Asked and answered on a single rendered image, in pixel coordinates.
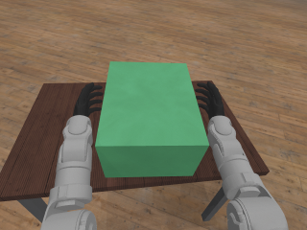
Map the left robot upper arm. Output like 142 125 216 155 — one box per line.
41 209 97 230

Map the table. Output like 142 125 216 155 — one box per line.
0 80 270 223

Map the carton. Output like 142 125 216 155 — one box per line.
95 61 209 178

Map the left robot hand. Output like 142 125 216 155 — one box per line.
73 82 104 117

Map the right robot upper arm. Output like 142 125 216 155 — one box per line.
226 196 288 230

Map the right robot hand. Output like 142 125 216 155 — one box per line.
195 81 225 120

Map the robot left forearm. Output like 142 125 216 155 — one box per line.
40 115 93 230

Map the robot right forearm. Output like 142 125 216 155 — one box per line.
207 115 289 230

